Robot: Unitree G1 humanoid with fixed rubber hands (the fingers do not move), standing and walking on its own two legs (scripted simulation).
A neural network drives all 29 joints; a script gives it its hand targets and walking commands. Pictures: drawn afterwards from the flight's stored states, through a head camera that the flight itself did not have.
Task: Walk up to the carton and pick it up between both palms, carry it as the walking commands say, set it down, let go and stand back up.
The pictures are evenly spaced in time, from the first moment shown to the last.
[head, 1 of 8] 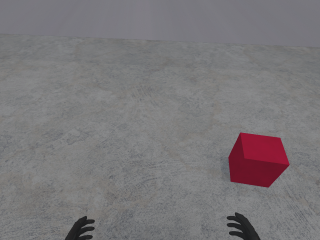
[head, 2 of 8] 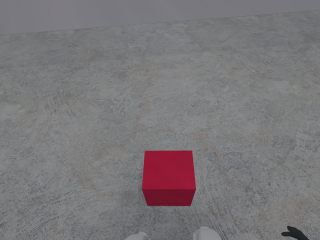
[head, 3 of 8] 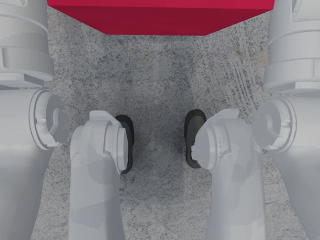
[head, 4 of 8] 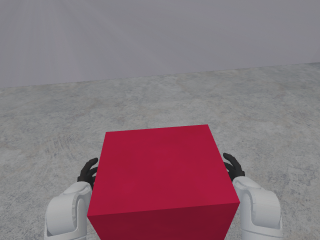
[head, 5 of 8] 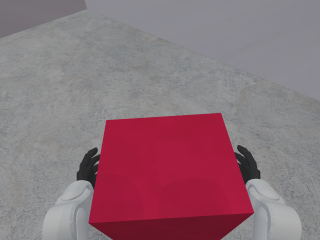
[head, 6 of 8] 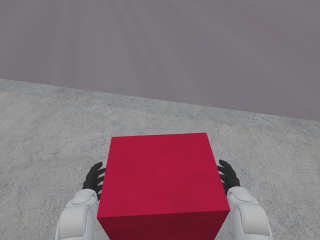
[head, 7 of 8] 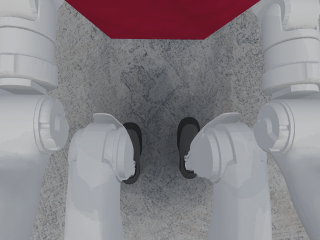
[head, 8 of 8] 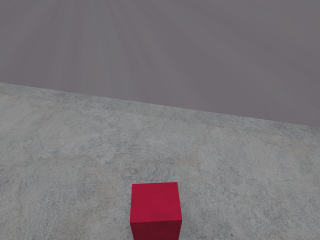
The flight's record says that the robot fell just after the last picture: no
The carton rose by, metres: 0.66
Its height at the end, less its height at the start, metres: +0.00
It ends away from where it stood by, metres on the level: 3.99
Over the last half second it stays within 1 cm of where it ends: yes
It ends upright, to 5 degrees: yes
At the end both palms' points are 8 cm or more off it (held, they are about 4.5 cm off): yes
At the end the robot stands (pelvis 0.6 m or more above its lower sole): yes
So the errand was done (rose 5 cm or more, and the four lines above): yes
